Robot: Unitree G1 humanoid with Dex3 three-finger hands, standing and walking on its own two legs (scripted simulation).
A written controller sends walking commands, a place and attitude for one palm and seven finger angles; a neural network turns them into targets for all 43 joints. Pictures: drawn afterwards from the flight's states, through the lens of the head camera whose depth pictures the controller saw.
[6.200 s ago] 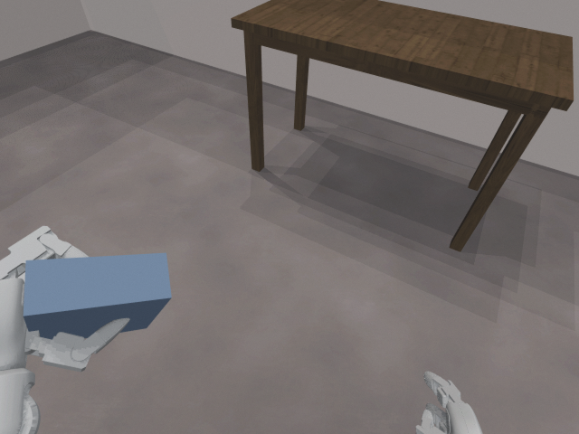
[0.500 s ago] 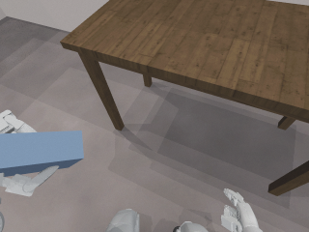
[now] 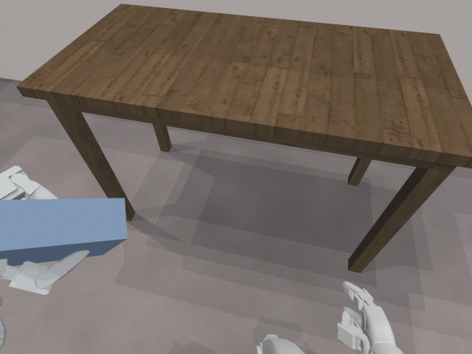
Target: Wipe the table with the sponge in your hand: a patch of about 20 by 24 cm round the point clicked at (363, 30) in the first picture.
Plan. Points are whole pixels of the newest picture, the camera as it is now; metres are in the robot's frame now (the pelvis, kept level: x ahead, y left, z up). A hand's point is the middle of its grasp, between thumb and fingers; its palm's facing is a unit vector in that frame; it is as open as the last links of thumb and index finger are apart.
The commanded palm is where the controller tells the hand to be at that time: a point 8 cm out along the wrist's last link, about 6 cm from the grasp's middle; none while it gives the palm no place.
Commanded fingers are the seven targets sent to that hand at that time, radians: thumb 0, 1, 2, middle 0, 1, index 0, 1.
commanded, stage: turn to face it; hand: left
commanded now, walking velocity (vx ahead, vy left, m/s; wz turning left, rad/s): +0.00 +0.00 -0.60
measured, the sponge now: (78, 232) +0.22 +0.22 +0.16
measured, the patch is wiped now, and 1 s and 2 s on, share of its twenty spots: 0.00 0.00 0.00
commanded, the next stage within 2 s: take the last steps up to it in 0.84 s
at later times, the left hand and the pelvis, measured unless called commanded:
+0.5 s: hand (158, 223) +0.24 +0.12 +0.18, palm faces +0.10 -0.87 -0.49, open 9.0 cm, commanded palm +0.19 +0.17 +0.19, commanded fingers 0.00 0.10 1.30 -1.20 -1.60 -1.20 -1.60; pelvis -0.05 -0.05 +0.01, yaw -18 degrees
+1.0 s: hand (263, 253) +0.21 -0.01 +0.18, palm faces -0.15 -0.82 -0.55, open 9.0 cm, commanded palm +0.18 +0.07 +0.19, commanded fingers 0.00 0.10 1.30 -1.20 -1.60 -1.20 -1.60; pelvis -0.10 -0.09 +0.01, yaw -31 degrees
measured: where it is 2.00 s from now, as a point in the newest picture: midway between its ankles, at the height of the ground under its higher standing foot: outside the picture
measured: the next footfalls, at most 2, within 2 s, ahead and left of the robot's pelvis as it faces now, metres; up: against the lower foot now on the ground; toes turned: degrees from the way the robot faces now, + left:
right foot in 0.10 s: +0.08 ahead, -0.11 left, +0.00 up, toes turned -7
left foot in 0.52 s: +0.01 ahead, +0.10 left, +0.00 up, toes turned -14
